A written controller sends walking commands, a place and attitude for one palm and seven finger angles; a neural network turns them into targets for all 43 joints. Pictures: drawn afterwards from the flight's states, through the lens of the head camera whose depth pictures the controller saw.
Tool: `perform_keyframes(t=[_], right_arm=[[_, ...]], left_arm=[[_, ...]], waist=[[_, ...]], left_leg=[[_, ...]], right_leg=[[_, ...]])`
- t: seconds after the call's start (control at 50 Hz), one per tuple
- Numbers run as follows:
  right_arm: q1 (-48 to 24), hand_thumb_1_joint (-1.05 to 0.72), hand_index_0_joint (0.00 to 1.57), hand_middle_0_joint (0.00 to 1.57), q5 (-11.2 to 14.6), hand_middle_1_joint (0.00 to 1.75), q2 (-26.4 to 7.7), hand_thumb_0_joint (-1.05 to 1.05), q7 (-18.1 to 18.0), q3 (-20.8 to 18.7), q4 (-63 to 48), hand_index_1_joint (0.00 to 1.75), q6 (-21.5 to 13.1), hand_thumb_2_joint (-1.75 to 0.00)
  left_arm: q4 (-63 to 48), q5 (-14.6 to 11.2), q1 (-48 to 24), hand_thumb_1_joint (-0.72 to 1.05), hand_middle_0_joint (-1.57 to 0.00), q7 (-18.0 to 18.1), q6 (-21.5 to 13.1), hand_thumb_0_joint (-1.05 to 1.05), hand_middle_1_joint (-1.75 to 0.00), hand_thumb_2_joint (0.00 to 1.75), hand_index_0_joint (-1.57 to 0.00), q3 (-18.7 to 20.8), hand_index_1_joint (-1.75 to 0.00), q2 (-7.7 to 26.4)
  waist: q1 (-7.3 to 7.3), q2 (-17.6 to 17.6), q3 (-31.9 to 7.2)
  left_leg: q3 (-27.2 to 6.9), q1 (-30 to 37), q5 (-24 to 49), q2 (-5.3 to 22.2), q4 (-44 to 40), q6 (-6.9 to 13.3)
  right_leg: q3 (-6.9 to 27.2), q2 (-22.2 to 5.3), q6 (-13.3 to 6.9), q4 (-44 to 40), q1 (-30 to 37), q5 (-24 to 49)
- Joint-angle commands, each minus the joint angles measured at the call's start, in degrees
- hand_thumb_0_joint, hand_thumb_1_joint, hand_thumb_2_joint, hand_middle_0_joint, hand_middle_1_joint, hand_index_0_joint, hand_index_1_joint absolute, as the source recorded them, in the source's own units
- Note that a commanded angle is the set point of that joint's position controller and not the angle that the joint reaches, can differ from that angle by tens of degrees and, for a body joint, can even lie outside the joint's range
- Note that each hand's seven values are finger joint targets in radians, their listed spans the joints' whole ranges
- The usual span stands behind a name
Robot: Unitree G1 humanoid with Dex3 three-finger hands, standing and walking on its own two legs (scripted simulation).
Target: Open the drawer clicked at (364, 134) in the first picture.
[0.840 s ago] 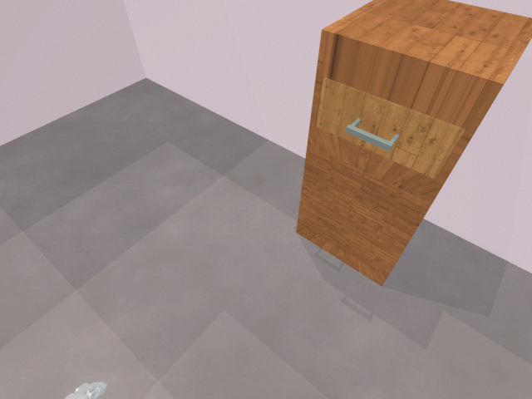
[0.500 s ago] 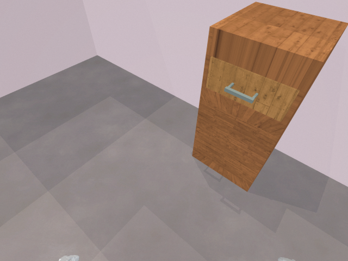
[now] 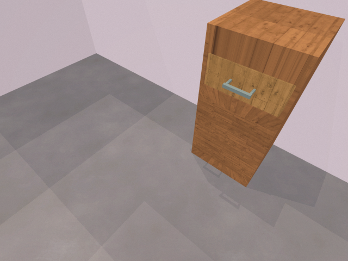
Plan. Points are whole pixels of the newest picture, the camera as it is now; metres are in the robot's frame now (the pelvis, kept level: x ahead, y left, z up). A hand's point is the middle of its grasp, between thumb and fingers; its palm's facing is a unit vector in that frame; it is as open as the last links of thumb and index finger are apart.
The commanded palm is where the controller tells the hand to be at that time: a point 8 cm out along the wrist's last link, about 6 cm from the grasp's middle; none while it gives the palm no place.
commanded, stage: stand and wait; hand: left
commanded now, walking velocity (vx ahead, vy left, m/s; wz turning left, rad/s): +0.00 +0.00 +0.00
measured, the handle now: (238, 88) +0.82 -0.24 -0.08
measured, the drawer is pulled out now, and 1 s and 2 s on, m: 0.00 0.00 0.00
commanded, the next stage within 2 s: look at it before walking up in 0.10 s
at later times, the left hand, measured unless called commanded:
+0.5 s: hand out of the picture +0.08 +0.25 -0.16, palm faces -0.03 -0.94 -0.33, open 7.4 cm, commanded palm none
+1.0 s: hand out of the picture +0.08 +0.24 -0.16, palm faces -0.05 -0.94 -0.34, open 7.4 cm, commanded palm none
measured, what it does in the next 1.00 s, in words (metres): stands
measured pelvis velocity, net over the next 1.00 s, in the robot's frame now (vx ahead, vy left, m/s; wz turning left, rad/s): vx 0.01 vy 0.00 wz -0.05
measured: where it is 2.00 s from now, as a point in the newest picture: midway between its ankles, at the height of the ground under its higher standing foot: outside the picture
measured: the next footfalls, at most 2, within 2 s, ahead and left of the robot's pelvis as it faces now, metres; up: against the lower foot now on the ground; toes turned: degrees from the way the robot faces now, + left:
left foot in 1.66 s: +0.04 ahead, +0.14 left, +0.00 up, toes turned -23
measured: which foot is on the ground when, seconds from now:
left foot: down 0.00-1.00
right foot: down 0.00-1.00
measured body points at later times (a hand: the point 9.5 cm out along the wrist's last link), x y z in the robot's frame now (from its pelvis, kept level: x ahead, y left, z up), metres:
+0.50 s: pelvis +0.00 +0.00 +0.00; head +0.01 +0.00 +0.45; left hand +0.08 +0.30 -0.13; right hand +0.08 -0.30 -0.13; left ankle +0.01 +0.12 -0.74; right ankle +0.01 -0.12 -0.74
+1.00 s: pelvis +0.01 +0.00 +0.00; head +0.02 -0.01 +0.45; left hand +0.09 +0.29 -0.14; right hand +0.09 -0.29 -0.14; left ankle +0.01 +0.12 -0.74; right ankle +0.01 -0.12 -0.74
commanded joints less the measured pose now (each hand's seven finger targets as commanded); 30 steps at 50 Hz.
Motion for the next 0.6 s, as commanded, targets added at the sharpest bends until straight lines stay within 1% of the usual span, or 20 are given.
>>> perform_keyframes(t=[0.0, 0.04, 0.1, 0.14, 0.2, 0.22, 0.24, 0.26, 0.34, 0.36, 0.4, 0.44, 0.52, 0.54, 0.58], right_arm=[[-3.48, -0.9, 0.2, 0.2, -0.08, 0.3, -11.41, 0.0, -0.53, -2.43, -3.62, 0.3, -1.52, -0.9], [-3.32, -0.9, 0.2, 0.2, -0.06, 0.3, -11.45, 0.0, -0.53, -2.46, -3.63, 0.3, -1.53, -0.9], [-3.6, -0.9, 0.2, 0.2, -0.09, 0.3, -11.54, 0.0, -0.53, -2.41, -3.59, 0.3, -1.57, -0.9], [-3.41, -0.9, 0.2, 0.2, -0.04, 0.3, -11.4, 0.0, -0.51, -2.49, -3.62, 0.3, -1.54, -0.9], [-3.75, -0.9, 0.2, 0.2, -0.05, 0.3, -11.35, 0.0, -0.51, -2.47, -3.52, 0.3, -1.58, -0.9], [-3.74, -0.9, 0.2, 0.2, -0.07, 0.3, -11.46, 0.0, -0.53, -2.43, -3.49, 0.3, -1.55, -0.9], [-3.53, -0.9, 0.2, 0.2, -0.02, 0.3, -11.34, 0.0, -0.5, -2.49, -3.59, 0.3, -1.52, -0.9], [-3.71, -0.9, 0.2, 0.2, -0.07, 0.3, -11.42, 0.0, -0.51, -2.46, -3.61, 0.3, -1.62, -0.9], [-3.84, -0.9, 0.2, 0.2, 0.0, 0.3, -11.45, 0.0, -0.54, -2.49, -3.62, 0.3, -1.56, -0.9], [-3.75, -0.9, 0.2, 0.2, -0.01, 0.3, -11.52, 0.0, -0.55, -2.42, -3.61, 0.3, -1.64, -0.9], [-4.19, -0.9, 0.2, 0.2, 0.0, 0.3, -11.51, 0.0, -0.6, -2.43, -3.62, 0.3, -1.69, -0.9], [-3.99, -0.9, 0.2, 0.2, 0.05, 0.3, -11.46, 0.0, -0.63, -2.49, -3.67, 0.3, -1.68, -0.9], [-4.51, -0.9, 0.2, 0.2, 0.04, 0.3, -11.61, 0.0, -0.66, -2.38, -3.56, 0.3, -1.64, -0.9], [-4.18, -0.9, 0.2, 0.2, 0.09, 0.3, -11.6, 0.0, -0.64, -2.4, -3.69, 0.3, -1.61, -0.9], [-4.58, -0.9, 0.2, 0.2, 0.06, 0.3, -11.66, 0.0, -0.65, -2.35, -3.68, 0.3, -1.63, -0.9]], left_arm=[[-3.92, 0.02, -3.09, 0.9, -0.2, 0.63, -1.28, 0.0, -0.3, 0.9, -0.2, 2.47, -0.3, 11.68], [-3.96, 0.0, -2.85, 0.9, -0.2, 0.65, -1.39, 0.0, -0.3, 0.9, -0.2, 2.49, -0.3, 11.69], [-3.9, -0.01, -3.02, 0.9, -0.2, 0.61, -1.34, 0.0, -0.3, 0.9, -0.2, 2.46, -0.3, 11.46], [-3.9, 0.06, -2.88, 0.9, -0.2, 0.66, -1.44, 0.0, -0.3, 0.9, -0.2, 2.49, -0.3, 11.58], [-3.98, 0.04, -2.95, 0.9, -0.2, 0.63, -1.41, 0.0, -0.3, 0.9, -0.2, 2.46, -0.3, 11.5], [-3.95, 0.01, -3.17, 0.9, -0.2, 0.6, -1.4, 0.0, -0.3, 0.9, -0.2, 2.48, -0.3, 11.52], [-3.99, 0.07, -2.97, 0.9, -0.2, 0.65, -1.43, 0.0, -0.3, 0.9, -0.2, 2.48, -0.3, 11.55], [-4.02, 0.04, -2.79, 0.9, -0.2, 0.63, -1.44, 0.0, -0.3, 0.9, -0.2, 2.48, -0.3, 11.5], [-3.89, 0.04, -2.9, 0.9, -0.2, 0.65, -1.51, 0.0, -0.3, 0.9, -0.2, 2.46, -0.3, 11.51], [-3.96, 0.01, -2.93, 0.9, -0.2, 0.64, -1.47, 0.0, -0.3, 0.9, -0.2, 2.43, -0.3, 11.53], [-3.87, 0.0, -2.69, 0.9, -0.2, 0.65, -1.53, 0.0, -0.3, 0.9, -0.2, 2.43, -0.3, 11.44], [-3.86, 0.03, -2.5, 0.9, -0.2, 0.72, -1.61, 0.0, -0.3, 0.9, -0.2, 2.48, -0.3, 11.52], [-3.66, -0.02, -2.87, 0.9, -0.2, 0.68, -1.5, 0.0, -0.3, 0.9, -0.2, 2.45, -0.3, 11.52], [-3.75, 0.04, -2.66, 0.9, -0.2, 0.72, -1.55, 0.0, -0.3, 0.9, -0.2, 2.47, -0.3, 11.69], [-3.7, -0.02, -2.75, 0.9, -0.2, 0.68, -1.5, 0.0, -0.3, 0.9, -0.2, 2.42, -0.3, 11.66]], waist=[[0.1, -0.87, -2.41], [0.14, -0.66, -3.2], [0.11, -0.06, -2.63], [0.14, -0.89, -3.16], [0.07, -0.24, -2.74], [0.03, -0.6, -2.64], [0.08, -0.4, -3.08], [0.11, 0.13, -3.59], [0.02, -0.2, -3.97], [-0.06, 0.33, -4.3], [0.14, 0.09, -4.18], [0.05, -0.24, -5.25], [0.18, 0.15, -3.82], [0.1, -0.1, -4.54], [0.2, 0.54, -4.13]], left_leg=[[-6.1, -1.26, 2.32, 6.38, -4.73, 2.04], [-6.07, -0.63, 3.36, 6.42, -4.29, 2.03], [-6.07, -0.81, 2.93, 6.49, -4.74, 1.98], [-6.07, -0.49, 3.71, 6.48, -4.38, 2.0], [-5.98, -0.61, 3.69, 6.48, -4.54, 1.9], [-6.12, -0.74, 3.56, 6.47, -4.62, 1.87], [-6.16, -0.53, 3.83, 6.5, -4.5, 1.93], [-6.0, -0.09, 4.37, 6.57, -4.44, 1.96], [-5.94, 0.47, 5.31, 6.68, -4.22, 1.87], [-5.94, 0.47, 5.48, 6.75, -4.5, 1.88], [-5.81, 0.9, 6.85, 6.83, -4.34, 1.92], [-5.73, 1.6, 8.25, 6.9, -3.95, 1.91], [-5.73, 1.06, 7.61, 6.93, -4.63, 1.86], [-5.76, 1.36, 8.36, 6.9, -4.33, 1.85], [-5.65, 1.35, 7.95, 6.94, -4.59, 1.85]], right_leg=[[6.46, -6.12, -2.14, -5.43, -0.65, -0.39], [6.49, -6.19, -2.21, -5.4, -0.44, 0.55], [6.28, -6.07, -2.07, -5.37, -0.82, 0.35], [6.42, -6.17, -2.12, -5.4, -0.52, 1.1], [6.37, -6.17, -2.08, -5.42, -0.75, 1.23], [6.41, -6.08, -2.09, -5.43, -0.77, 1.0], [6.37, -6.13, -2.12, -5.42, -0.52, 1.23], [6.26, -6.27, -2.1, -5.26, -0.32, 1.92], [6.15, -6.13, -2.05, -5.18, -0.09, 3.38], [6.09, -6.25, -2.09, -4.99, 0.3, 3.76], [5.88, -6.31, -2.06, -4.93, 0.45, 5.49], [5.87, -6.37, -2.13, -4.68, 1.17, 7.22], [5.63, -6.3, -2.0, -4.95, 0.95, 6.67], [5.69, -6.31, -2.03, -4.86, 1.45, 7.4], [5.55, -6.37, -1.96, -5.01, 1.27, 7.05]])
